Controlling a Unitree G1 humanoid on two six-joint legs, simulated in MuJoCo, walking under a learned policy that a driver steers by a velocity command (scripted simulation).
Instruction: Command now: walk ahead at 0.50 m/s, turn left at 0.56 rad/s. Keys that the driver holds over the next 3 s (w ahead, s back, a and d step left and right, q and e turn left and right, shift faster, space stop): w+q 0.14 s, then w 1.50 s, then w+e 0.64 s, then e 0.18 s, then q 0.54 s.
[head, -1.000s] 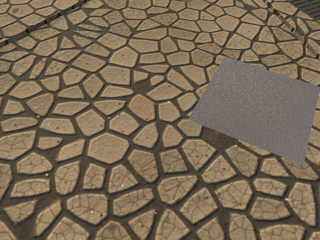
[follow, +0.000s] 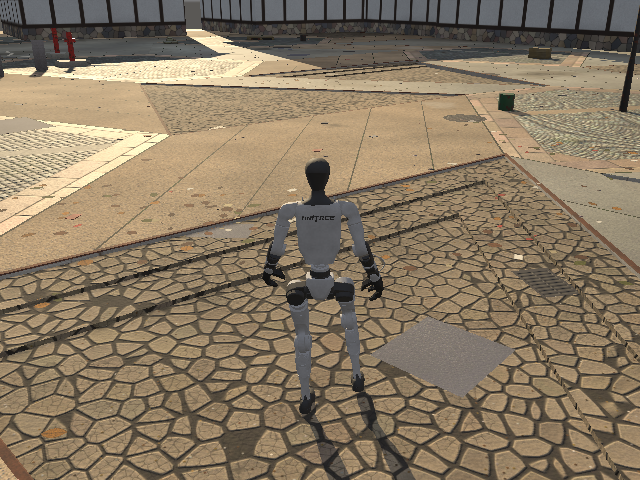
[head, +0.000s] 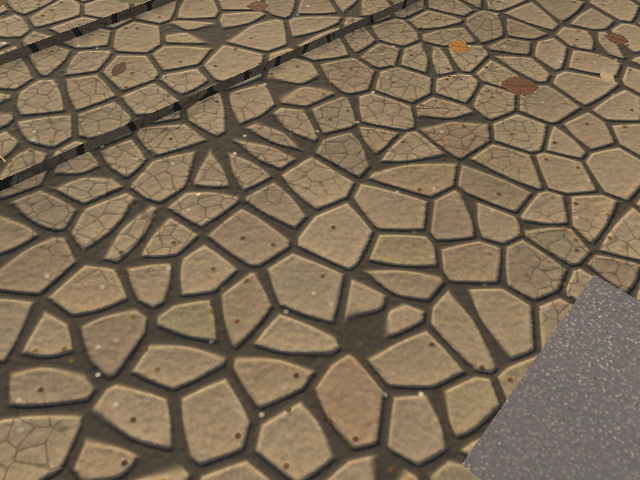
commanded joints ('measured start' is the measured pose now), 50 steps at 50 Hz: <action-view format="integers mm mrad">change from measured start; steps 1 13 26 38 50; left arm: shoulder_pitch -49 285 217 332 14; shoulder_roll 37 180 137 50 35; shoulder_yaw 5 76 47 1 11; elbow -70 -1 65 76 7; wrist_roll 2 -20 -30 -24 -14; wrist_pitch -1 -23 3 0 25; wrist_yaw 5 -24 -5 -1 -8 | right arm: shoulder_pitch -35 197 -227 154 -25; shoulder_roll -175 -108 -30 -237 -143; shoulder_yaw -48 -8 17 -59 -26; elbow -74 -44 -136 -58 3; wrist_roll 8 31 -3 -10 -8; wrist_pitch -11 -12 -29 -25 -50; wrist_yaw -20 -21 5 9 3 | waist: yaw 7 89 95 -78 14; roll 97 -212 -53 311 82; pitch -36 -275 -11 -429 4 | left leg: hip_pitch -106 -562 -414 642 42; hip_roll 169 58 196 523 295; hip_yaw -125 -125 49 -652 -35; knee -110 950 354 -13 -225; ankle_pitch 232 -389 131 -67 218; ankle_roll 151 -74 -102 254 131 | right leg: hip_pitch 121 931 528 -58 -5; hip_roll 60 -291 -82 141 -17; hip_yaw -65 759 53 -12 -46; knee -226 -673 -793 275 -172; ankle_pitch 202 -386 253 -349 245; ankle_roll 31 -327 -257 -67 -27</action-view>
